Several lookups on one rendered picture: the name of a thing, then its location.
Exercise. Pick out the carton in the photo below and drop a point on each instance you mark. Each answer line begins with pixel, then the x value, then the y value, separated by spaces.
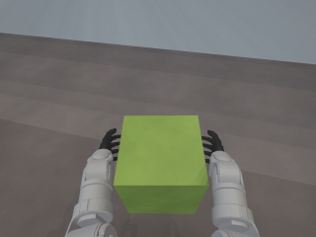
pixel 161 166

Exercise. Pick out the left robot forearm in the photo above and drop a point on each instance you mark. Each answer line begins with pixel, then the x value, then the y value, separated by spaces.
pixel 96 192

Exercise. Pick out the robot right hand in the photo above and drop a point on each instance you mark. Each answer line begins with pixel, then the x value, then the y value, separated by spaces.
pixel 216 144

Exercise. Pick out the right robot forearm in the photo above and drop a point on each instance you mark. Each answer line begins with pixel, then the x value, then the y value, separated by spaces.
pixel 230 209

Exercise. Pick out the robot left hand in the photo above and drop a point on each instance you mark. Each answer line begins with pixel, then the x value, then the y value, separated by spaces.
pixel 108 144

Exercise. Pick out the left robot upper arm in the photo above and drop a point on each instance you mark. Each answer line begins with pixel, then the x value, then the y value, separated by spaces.
pixel 101 229

